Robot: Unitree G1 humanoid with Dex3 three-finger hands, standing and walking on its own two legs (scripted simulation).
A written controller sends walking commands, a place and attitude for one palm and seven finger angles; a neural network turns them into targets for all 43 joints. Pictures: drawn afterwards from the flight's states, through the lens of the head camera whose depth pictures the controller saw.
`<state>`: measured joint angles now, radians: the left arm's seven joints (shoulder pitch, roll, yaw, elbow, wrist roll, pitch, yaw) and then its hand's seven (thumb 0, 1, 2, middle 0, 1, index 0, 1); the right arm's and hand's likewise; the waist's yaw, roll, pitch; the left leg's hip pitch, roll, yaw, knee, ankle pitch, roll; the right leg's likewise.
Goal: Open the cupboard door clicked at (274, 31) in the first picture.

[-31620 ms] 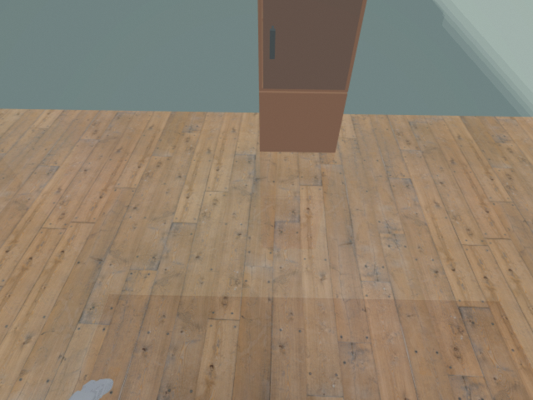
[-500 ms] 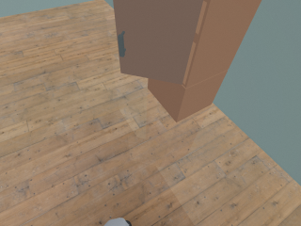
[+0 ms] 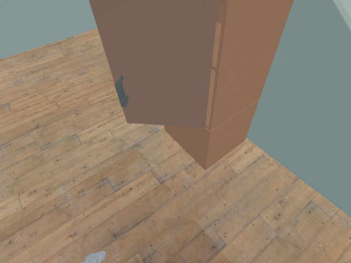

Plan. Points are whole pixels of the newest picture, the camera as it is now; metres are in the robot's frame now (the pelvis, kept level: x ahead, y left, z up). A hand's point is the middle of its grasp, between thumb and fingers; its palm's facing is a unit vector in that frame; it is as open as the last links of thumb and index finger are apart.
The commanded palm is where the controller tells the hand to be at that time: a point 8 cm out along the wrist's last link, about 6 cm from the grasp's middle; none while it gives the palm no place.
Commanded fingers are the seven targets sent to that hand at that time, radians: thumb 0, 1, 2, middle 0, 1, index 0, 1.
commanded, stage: take the last steps up to it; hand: left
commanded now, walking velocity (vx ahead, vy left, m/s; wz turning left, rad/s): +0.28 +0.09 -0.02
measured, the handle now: (122, 91) +0.78 +0.27 -0.10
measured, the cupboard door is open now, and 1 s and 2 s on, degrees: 45 45 45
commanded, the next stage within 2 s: come to a stop and stand still in 0.28 s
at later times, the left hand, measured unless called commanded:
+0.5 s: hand (86, 260) +0.16 +0.26 -0.18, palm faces +0.05 -0.99 -0.16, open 7.4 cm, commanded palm none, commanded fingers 0.00 0.90 0.90 -0.20 -0.30 -0.20 -0.30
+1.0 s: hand (111, 217) +0.27 +0.21 -0.15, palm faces -0.07 -0.96 -0.26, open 7.4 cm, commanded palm none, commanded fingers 0.00 0.90 0.90 -0.20 -0.30 -0.20 -0.30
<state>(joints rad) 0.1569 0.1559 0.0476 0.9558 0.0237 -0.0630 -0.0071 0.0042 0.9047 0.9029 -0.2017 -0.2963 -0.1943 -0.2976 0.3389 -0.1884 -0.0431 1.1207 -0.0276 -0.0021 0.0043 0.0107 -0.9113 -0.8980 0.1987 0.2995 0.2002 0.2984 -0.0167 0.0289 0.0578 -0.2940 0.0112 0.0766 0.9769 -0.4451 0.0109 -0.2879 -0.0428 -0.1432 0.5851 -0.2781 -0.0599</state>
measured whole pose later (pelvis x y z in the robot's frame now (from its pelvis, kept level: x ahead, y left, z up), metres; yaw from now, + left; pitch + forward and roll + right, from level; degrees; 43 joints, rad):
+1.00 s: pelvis +0.17 +0.03 +0.01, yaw -4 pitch +0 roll +1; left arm 0.16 0.18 0.03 0.98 0.02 0.01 0.03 0.01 0.90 0.90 -0.20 -0.30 -0.19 -0.30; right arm 0.23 -0.22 -0.06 1.05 -0.01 0.07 -0.02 0.01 -0.91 -0.90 0.20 0.30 0.20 0.30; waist -0.03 0.02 0.07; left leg -0.38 0.02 0.05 0.85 -0.50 -0.04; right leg -0.20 -0.04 -0.03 0.51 -0.31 0.00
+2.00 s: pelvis +0.13 +0.04 +0.01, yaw -4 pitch -4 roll +0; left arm 0.20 0.27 0.00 0.97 0.02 0.00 0.02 0.01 0.90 0.90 -0.20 -0.30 -0.20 -0.30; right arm 0.19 -0.26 -0.01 1.00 -0.02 0.00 -0.01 0.01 -0.90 -0.90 0.20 0.30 0.20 0.30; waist 0.00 0.00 -0.01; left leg -0.20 0.00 0.06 0.48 -0.22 0.02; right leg -0.17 -0.03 -0.03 0.48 -0.24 0.01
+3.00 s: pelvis +0.20 +0.13 +0.00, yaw -4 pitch -2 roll -2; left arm 0.43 0.12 0.06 1.07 0.04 -0.03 0.02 0.01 0.90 0.90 -0.20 -0.30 -0.20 -0.30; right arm 0.31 -0.17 -0.06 1.00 -0.02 -0.01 0.02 0.01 -0.91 -0.90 0.20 0.30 0.20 0.30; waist 0.01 -0.01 0.02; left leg -0.41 0.09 0.07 0.67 -0.25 0.00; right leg -0.08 -0.10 -0.13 0.45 -0.32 0.06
